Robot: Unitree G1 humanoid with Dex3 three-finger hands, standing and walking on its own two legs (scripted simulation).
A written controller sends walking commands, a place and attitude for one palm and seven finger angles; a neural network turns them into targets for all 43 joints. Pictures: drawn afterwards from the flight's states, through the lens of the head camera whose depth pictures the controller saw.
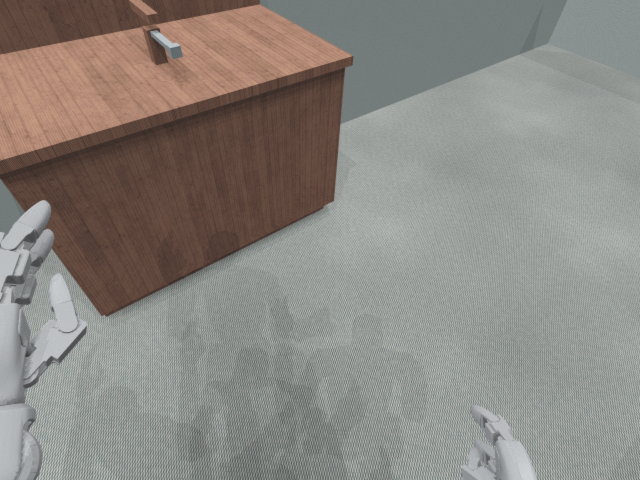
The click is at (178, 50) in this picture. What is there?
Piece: tap's lever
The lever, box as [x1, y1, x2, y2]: [166, 43, 182, 58]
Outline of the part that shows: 166,45 168,53 172,58 182,56 180,46 177,43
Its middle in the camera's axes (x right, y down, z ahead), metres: -0.38 -0.49 +1.00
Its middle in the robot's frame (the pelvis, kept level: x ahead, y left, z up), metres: +1.07 +0.45 +0.05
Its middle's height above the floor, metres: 0.82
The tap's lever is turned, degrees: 0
